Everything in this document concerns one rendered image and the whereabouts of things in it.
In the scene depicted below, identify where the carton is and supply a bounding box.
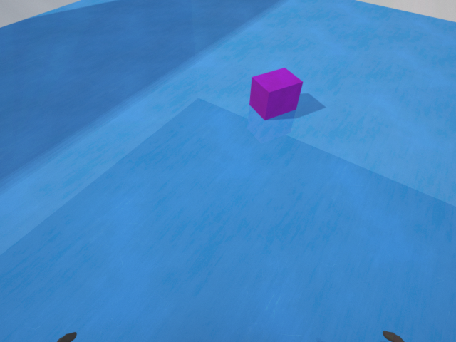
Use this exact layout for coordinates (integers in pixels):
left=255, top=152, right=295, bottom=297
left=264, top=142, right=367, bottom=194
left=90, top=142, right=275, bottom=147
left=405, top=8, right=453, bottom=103
left=249, top=68, right=303, bottom=120

